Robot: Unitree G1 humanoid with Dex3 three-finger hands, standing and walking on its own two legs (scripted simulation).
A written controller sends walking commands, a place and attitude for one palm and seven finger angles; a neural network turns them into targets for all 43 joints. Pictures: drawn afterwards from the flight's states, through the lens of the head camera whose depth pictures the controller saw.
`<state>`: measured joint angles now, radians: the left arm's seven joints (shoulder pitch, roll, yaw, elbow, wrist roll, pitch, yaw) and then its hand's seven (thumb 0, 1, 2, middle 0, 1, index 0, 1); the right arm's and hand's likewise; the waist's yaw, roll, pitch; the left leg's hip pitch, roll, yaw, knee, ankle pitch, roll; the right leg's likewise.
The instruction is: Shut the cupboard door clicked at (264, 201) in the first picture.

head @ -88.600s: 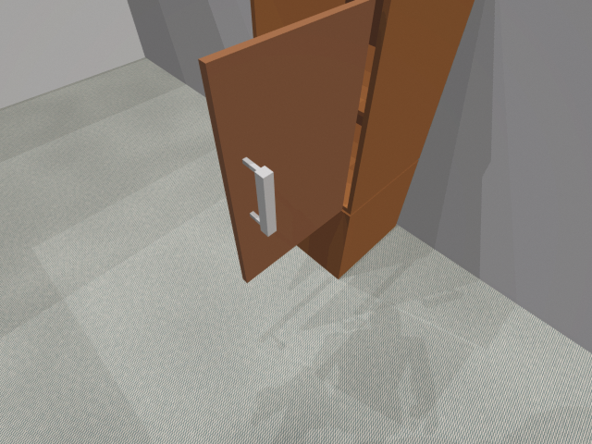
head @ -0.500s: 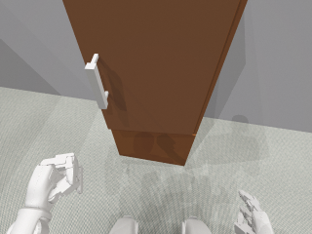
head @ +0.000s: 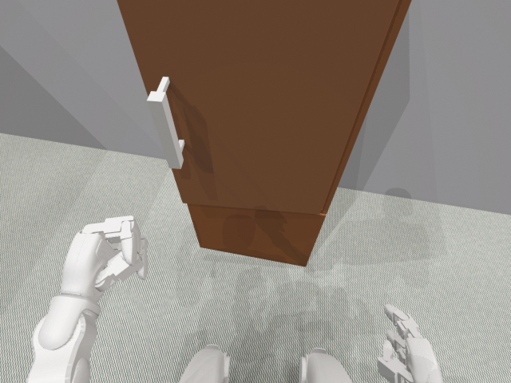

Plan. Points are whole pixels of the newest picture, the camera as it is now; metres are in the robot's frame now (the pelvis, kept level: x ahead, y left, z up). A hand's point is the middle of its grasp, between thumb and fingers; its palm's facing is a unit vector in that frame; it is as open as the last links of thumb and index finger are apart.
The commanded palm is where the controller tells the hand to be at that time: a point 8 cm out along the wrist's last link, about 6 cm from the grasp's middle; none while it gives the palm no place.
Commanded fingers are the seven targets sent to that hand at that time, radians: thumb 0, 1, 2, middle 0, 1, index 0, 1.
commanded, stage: bring the fist close to the handle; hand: left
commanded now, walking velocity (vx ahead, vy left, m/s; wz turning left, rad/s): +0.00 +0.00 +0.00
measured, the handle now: (170, 125) +0.53 +0.20 +0.07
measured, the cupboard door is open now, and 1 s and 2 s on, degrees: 6 6 0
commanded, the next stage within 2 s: push the door shut along its arc in 1.16 s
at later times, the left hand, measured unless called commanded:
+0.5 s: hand (163, 193) +0.38 +0.17 +0.07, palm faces -0.02 -1.00 -0.03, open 3.1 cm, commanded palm +0.36 +0.23 +0.07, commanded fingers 0.00 0.90 0.90 -1.30 -1.50 -1.30 -1.50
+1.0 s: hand (170, 164) +0.44 +0.17 +0.07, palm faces -0.02 -1.00 -0.01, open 3.1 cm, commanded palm +0.41 +0.23 +0.07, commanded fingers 0.00 0.90 0.90 -1.30 -1.50 -1.30 -1.50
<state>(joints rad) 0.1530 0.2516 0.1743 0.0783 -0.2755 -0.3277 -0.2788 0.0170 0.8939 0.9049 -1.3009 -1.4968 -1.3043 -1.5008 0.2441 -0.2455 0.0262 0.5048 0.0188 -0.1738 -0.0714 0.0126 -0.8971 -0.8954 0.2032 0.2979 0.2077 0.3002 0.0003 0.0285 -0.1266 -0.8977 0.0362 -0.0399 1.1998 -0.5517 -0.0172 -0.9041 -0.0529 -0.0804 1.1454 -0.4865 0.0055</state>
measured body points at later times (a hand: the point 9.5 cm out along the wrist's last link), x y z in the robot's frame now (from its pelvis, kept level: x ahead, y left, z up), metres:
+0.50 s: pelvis +0.00 +0.00 +0.01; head +0.09 -0.01 +0.46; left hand +0.37 +0.23 +0.07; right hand +0.12 -0.26 -0.09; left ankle +0.02 +0.13 -0.64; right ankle +0.04 -0.13 -0.64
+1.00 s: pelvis +0.00 +0.00 +0.01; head +0.10 +0.00 +0.45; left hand +0.43 +0.23 +0.07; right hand +0.06 -0.27 -0.10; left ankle +0.02 +0.13 -0.64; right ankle +0.04 -0.13 -0.64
